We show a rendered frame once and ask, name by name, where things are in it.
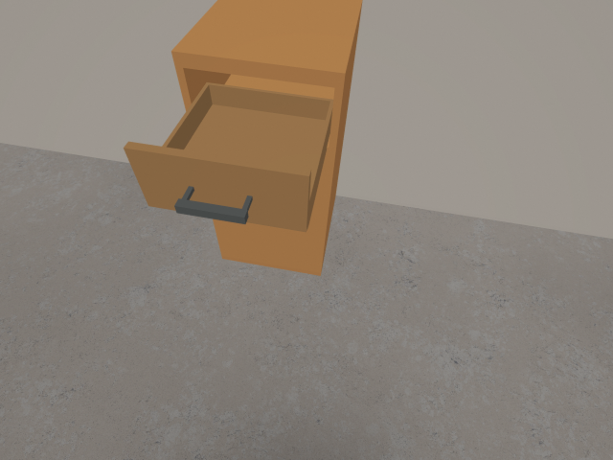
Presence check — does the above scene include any handle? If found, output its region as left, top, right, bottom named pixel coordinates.
left=174, top=186, right=253, bottom=224

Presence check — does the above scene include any drawer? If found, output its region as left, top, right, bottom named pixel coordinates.
left=124, top=82, right=333, bottom=232

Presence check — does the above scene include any cabinet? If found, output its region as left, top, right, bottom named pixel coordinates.
left=171, top=0, right=363, bottom=276

